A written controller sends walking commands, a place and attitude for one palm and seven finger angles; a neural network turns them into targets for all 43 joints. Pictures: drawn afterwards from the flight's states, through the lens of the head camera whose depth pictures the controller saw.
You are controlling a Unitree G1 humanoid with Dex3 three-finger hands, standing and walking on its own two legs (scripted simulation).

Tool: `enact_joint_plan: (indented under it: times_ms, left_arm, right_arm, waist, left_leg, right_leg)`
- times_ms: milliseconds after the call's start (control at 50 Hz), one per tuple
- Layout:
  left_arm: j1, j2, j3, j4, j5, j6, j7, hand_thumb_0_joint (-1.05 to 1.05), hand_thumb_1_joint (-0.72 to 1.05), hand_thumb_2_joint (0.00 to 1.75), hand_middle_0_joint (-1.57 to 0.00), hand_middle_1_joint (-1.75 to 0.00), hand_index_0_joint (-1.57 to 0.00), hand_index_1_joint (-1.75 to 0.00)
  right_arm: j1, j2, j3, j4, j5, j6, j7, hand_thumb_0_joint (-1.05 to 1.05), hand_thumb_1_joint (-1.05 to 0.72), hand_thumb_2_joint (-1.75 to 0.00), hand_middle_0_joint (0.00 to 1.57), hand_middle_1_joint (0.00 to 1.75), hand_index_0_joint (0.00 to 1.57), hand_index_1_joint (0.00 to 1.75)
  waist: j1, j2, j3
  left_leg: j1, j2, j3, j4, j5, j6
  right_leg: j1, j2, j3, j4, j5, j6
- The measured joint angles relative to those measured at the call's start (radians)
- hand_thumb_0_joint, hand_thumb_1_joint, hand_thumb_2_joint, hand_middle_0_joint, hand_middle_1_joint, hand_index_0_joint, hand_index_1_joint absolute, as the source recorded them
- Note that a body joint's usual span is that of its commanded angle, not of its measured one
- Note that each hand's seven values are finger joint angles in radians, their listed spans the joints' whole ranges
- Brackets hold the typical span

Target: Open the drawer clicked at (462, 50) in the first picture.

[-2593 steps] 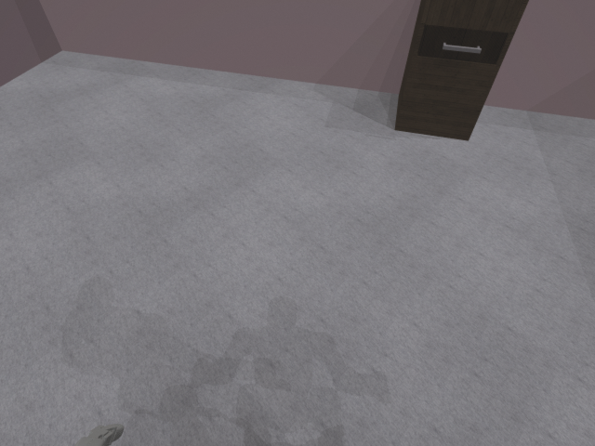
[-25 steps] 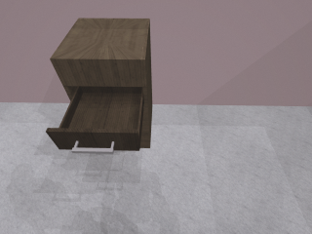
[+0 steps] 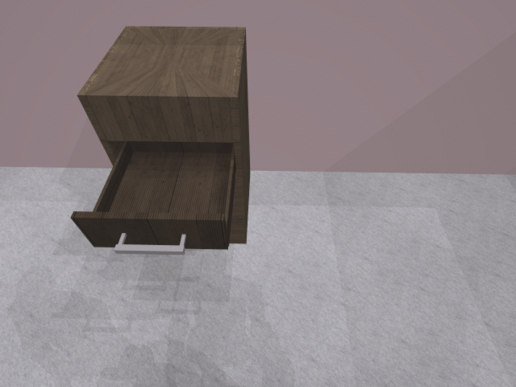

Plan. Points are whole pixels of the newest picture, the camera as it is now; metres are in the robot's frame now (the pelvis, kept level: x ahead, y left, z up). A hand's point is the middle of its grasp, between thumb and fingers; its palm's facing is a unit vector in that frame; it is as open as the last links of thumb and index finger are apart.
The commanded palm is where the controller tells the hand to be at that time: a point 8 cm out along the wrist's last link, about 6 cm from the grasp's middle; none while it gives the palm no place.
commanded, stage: look to check the result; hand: left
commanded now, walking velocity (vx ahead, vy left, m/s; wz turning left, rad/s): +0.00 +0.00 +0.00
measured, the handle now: (151, 243) +0.48 +0.31 -0.25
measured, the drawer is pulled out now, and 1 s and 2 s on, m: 0.29 0.29 0.29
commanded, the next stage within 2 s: stand and wait in 0.26 s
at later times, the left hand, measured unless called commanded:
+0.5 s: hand out of the picture -0.01 +0.15 -0.18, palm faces +0.04 -0.98 -0.18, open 7.4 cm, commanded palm none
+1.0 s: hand out of the picture +0.00 +0.14 -0.17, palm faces +0.04 -0.98 -0.19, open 7.4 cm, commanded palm none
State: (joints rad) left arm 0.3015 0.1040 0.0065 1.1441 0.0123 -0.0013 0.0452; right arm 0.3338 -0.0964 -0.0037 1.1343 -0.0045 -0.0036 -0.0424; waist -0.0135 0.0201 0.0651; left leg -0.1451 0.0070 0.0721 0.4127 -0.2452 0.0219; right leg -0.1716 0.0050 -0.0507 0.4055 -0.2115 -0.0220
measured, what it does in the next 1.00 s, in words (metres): stands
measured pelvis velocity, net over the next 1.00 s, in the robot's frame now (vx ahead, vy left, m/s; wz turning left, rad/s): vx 0.02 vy -0.02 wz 0.01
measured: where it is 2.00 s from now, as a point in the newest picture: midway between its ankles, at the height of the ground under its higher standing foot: outside the picture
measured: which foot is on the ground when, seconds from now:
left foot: down 0.00-1.00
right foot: down 0.00-1.00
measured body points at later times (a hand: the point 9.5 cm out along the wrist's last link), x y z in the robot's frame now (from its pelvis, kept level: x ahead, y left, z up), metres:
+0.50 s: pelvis +0.01 -0.01 +0.00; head +0.04 -0.02 +0.45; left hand -0.01 +0.20 -0.16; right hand -0.02 -0.21 -0.17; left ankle -0.01 +0.10 -0.74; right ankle +0.01 -0.11 -0.74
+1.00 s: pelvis +0.02 -0.02 +0.00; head +0.04 -0.03 +0.45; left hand +0.00 +0.19 -0.16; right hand -0.01 -0.22 -0.17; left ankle -0.01 +0.10 -0.74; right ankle +0.01 -0.11 -0.74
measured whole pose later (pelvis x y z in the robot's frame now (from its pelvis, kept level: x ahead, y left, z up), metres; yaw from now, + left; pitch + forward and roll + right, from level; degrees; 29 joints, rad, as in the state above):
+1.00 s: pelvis +0.02 -0.02 +0.00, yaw +0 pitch -1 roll +0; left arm 0.29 0.10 0.01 1.15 0.01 -0.01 0.05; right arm 0.31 -0.11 -0.01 1.14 0.00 0.00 -0.05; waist -0.01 0.02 0.07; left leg -0.11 0.02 0.06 0.39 -0.26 0.00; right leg -0.14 0.02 -0.06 0.39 -0.24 -0.04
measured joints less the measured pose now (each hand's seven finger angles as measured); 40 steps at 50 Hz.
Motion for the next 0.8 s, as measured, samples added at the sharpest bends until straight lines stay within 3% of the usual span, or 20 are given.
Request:
enact_joint_plan:
  times_ms: [800]
  left_arm:
    - [-0.016,0.0,0.005,0.001,-0.001,-0.005,0.002,0.01,0.91,0.9,-0.2,-0.3,-0.2,-0.3]
  right_arm:
    - [-0.023,-0.009,-0.002,0.007,0.001,-0.001,-0.005,0.0,-0.91,-0.9,0.2,0.3,0.19,0.3]
  waist:
    - [0.001,0.003,0.005]
  left_leg:
    - [0.025,0.013,-0.013,-0.019,-0.011,-0.02]
  right_leg:
    - [0.024,0.014,-0.012,-0.011,-0.021,-0.016]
